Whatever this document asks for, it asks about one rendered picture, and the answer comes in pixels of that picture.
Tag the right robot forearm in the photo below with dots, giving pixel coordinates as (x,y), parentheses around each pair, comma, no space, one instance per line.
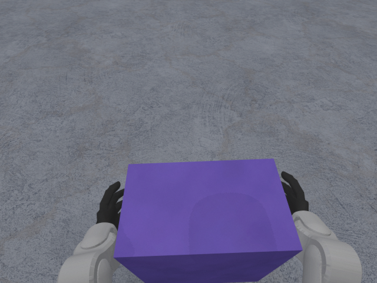
(325,259)

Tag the robot right hand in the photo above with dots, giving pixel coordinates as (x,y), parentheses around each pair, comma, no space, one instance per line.
(294,194)

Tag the carton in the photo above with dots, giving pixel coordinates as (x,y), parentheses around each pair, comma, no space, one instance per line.
(205,222)

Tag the robot left hand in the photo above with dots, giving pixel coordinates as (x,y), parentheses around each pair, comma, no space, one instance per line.
(109,207)

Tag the left robot forearm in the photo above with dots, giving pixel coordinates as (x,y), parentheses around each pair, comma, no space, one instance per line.
(93,260)

